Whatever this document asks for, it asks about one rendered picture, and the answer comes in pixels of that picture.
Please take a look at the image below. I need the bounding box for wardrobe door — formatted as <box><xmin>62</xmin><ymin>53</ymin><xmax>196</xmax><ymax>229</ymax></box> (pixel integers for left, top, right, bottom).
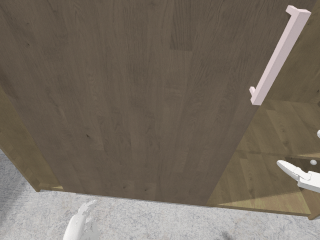
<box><xmin>0</xmin><ymin>85</ymin><xmax>61</xmax><ymax>185</ymax></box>
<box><xmin>0</xmin><ymin>0</ymin><xmax>317</xmax><ymax>206</ymax></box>

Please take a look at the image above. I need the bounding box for right robot hand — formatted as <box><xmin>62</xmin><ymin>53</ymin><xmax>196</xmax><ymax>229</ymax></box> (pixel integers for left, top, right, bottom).
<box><xmin>276</xmin><ymin>130</ymin><xmax>320</xmax><ymax>193</ymax></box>

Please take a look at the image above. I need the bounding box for left robot hand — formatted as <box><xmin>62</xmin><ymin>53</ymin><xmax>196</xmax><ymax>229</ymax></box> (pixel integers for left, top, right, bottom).
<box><xmin>63</xmin><ymin>199</ymin><xmax>101</xmax><ymax>240</ymax></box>

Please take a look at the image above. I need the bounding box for handle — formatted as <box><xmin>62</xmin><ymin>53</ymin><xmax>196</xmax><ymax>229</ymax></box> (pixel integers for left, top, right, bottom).
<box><xmin>249</xmin><ymin>5</ymin><xmax>311</xmax><ymax>106</ymax></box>

